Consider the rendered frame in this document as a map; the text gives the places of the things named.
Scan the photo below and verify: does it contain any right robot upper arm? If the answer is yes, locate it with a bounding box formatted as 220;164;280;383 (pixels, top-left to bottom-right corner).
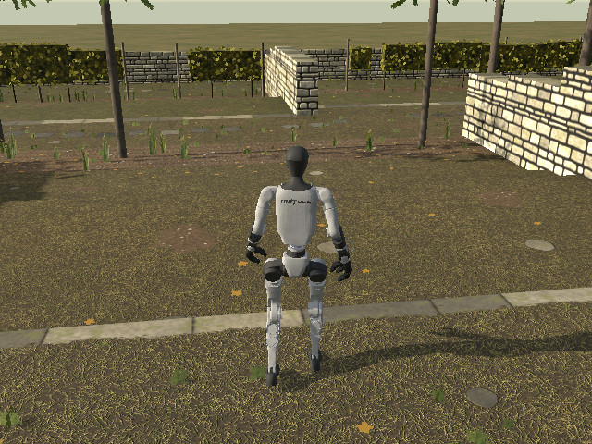
315;186;341;239

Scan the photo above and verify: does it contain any robot left forearm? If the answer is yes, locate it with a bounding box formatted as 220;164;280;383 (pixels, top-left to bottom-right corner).
246;221;262;252

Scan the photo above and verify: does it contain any right robot hand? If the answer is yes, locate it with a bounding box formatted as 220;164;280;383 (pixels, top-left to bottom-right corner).
330;260;352;281

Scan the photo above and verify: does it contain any left robot hand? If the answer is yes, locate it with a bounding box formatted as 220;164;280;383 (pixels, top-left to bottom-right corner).
245;247;267;264

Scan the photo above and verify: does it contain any robot right shin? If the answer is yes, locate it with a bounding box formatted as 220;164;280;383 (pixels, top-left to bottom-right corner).
310;302;323;359

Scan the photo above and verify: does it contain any left robot upper arm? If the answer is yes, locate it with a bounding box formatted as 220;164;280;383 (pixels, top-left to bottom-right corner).
252;186;278;236

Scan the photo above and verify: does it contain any robot right foot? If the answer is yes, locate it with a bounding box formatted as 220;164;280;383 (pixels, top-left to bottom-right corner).
309;349;322;372

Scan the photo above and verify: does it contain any robot right forearm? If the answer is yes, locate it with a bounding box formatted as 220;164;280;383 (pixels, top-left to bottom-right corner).
332;224;351;264

